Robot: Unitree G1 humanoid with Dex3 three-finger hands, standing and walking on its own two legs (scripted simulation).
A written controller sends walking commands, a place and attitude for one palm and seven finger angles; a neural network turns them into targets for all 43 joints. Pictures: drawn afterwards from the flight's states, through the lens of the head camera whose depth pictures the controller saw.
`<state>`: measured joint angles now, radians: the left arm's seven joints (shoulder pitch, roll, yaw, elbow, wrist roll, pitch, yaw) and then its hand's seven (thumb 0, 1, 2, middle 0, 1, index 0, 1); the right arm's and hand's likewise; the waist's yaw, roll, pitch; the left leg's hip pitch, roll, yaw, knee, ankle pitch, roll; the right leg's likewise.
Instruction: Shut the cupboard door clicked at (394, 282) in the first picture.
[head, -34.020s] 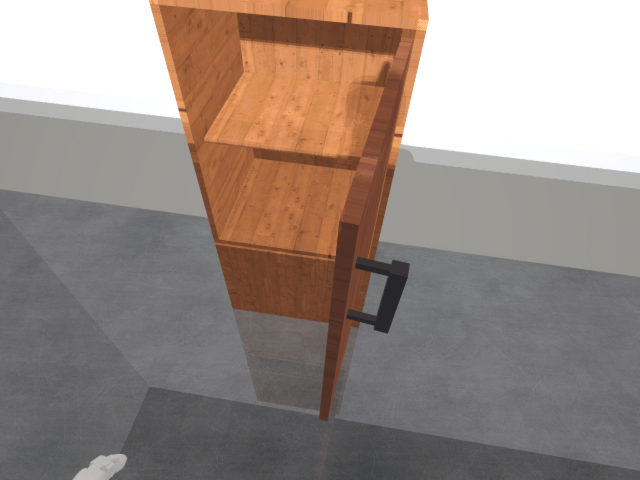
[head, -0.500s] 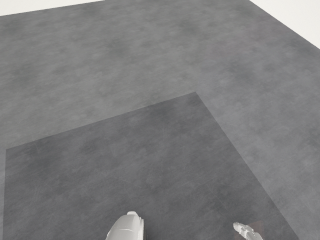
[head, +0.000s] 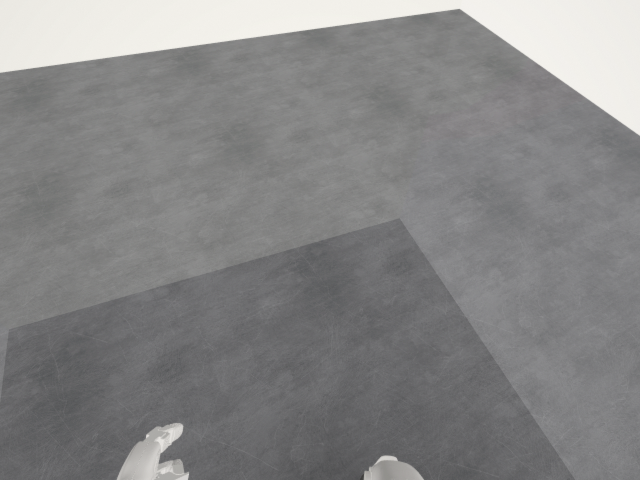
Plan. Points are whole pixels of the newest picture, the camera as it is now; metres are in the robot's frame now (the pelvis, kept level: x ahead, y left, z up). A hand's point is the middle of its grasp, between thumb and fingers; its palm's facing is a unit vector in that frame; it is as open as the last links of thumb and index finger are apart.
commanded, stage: turn to face it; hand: left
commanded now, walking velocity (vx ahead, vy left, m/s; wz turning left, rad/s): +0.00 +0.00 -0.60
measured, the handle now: out of the picture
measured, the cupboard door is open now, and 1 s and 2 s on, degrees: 56 56 56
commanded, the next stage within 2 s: none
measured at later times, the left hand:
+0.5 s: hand (182, 466) +0.17 +0.20 -0.19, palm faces -0.08 -0.98 -0.20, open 7.3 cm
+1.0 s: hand (254, 355) +0.33 +0.11 -0.16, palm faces -0.48 -0.83 -0.28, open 7.4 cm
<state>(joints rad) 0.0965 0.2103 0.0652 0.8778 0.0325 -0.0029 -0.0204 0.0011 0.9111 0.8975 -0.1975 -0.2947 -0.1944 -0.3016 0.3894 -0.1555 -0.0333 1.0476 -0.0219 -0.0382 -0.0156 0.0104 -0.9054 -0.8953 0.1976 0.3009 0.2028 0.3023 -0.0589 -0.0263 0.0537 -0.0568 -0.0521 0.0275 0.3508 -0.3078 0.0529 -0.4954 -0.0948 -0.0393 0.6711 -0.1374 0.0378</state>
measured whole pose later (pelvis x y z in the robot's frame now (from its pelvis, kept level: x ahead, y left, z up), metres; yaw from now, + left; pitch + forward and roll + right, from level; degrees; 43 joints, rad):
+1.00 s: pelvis +0.13 -0.02 -0.01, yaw -30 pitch +0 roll -1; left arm 0.16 0.22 0.07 0.86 0.03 0.03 -0.01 0.00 0.91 0.90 -0.20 -0.30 -0.20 -0.30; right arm 0.24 -0.28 -0.07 0.95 -0.01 0.07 -0.03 0.01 -0.90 -0.90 0.20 0.30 0.20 0.30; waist -0.02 0.06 0.08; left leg -0.41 0.12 0.09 1.05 -0.52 -0.06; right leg -0.29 0.00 -0.05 0.60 -0.32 -0.02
